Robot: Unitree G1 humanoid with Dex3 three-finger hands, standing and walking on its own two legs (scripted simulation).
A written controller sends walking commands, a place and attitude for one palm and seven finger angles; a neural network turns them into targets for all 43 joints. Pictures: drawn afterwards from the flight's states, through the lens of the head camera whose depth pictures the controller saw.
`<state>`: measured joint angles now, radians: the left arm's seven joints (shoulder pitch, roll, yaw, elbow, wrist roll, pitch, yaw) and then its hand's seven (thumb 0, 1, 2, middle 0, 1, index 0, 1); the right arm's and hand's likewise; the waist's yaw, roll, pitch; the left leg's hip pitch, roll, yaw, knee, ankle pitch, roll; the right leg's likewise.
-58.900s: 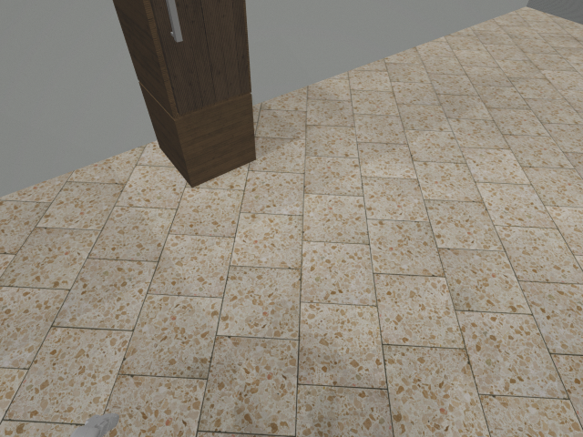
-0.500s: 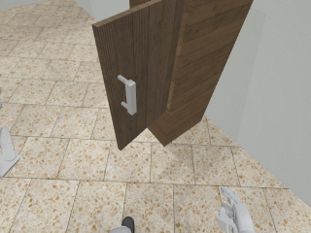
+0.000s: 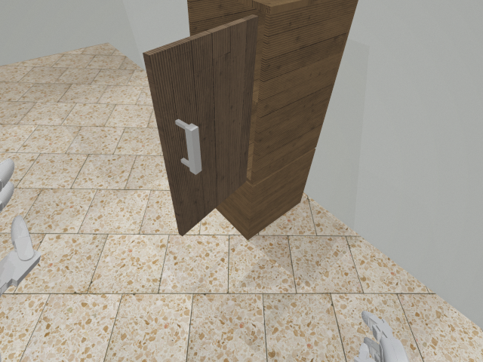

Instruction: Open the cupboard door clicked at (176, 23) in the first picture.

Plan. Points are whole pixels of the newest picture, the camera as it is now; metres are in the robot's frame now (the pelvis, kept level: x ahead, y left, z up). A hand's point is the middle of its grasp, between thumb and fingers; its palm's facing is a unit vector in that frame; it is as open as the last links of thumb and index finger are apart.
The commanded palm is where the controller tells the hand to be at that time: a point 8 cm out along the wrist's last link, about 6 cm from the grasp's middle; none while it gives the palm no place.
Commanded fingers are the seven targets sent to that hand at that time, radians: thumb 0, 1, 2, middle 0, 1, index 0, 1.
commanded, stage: stop stepping back and stand still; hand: left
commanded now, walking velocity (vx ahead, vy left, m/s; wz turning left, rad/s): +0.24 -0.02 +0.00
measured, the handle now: (188, 146) +0.59 +0.15 +0.02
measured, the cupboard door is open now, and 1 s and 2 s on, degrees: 100 100 100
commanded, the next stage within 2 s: let the arm hang, fingers relaxed in 1.12 s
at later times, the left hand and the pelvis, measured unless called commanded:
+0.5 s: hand (6, 263) +0.19 +0.28 +0.17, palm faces +0.42 -0.77 -0.48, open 7.5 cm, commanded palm +0.13 +0.32 +0.18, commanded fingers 0.00 0.90 0.90 -0.20 -0.30 -0.20 -0.30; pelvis -0.01 +0.01 +0.00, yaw +1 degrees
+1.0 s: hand out of the picture +0.16 +0.30 +0.16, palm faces +0.44 -0.78 -0.45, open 7.5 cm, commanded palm +0.10 +0.34 +0.18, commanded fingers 0.00 0.90 0.90 -0.20 -0.30 -0.20 -0.30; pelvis -0.03 +0.03 +0.01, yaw +2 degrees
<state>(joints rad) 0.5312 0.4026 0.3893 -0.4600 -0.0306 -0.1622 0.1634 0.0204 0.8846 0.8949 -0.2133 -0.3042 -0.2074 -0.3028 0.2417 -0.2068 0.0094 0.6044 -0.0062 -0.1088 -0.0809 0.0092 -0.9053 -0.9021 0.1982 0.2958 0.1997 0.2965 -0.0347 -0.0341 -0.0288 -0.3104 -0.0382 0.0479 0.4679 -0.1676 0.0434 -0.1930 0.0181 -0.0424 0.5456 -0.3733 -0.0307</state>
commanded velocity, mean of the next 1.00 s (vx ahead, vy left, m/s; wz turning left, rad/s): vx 0.03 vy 0.01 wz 0.00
